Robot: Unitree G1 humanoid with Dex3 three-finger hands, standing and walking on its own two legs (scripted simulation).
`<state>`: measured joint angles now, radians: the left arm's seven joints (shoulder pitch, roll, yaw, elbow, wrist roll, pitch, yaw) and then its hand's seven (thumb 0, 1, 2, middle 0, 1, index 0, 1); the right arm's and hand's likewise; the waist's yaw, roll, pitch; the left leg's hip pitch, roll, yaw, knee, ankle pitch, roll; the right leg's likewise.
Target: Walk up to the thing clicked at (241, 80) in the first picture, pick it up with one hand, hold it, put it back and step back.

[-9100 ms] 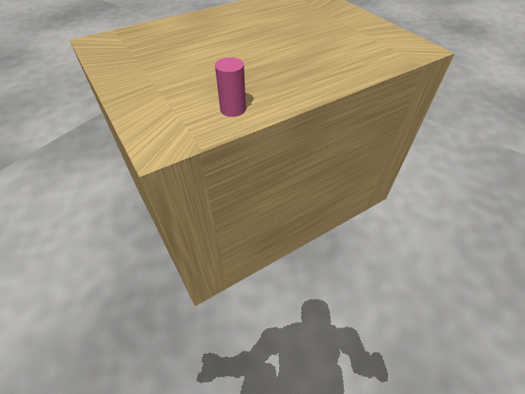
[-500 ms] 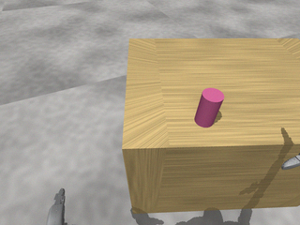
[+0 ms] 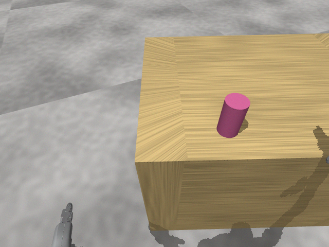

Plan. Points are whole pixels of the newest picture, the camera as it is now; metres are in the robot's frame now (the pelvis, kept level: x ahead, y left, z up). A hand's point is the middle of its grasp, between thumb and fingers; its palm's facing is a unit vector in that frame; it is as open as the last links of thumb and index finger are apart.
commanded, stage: go down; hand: right
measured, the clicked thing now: (231, 116) +0.47 -0.18 +0.04
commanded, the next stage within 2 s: approach in 1.82 s
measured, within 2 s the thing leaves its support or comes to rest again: neither
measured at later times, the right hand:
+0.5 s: hand out of the picture +0.36 -0.36 +0.15, palm faces +0.13 +0.99 +0.01, open 17.3 cm
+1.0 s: hand out of the picture +0.38 -0.38 +0.15, palm faces +0.13 +0.99 +0.02, open 17.4 cm
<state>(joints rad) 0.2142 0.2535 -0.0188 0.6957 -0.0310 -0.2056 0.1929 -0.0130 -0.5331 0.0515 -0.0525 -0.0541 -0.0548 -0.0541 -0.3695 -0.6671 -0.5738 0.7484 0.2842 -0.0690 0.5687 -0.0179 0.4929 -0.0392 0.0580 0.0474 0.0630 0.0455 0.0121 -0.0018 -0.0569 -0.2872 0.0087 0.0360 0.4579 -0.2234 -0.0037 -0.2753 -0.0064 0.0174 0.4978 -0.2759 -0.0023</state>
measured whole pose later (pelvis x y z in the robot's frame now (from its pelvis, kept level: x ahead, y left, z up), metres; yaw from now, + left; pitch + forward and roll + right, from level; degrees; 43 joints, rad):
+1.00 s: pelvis +0.01 -0.01 -0.01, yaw +1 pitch +9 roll +2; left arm 0.22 0.27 -0.06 0.66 -0.01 -0.24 0.20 -0.01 -0.53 0.05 -0.05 -0.05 -0.06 -0.05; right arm -0.62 -0.87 -0.61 1.09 0.24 -0.10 0.64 -0.02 0.52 -0.03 0.06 0.04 0.06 0.04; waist 0.08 0.00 -0.09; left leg -0.45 -0.01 0.04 0.55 -0.26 -0.01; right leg -0.46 -0.02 0.02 0.64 -0.34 -0.01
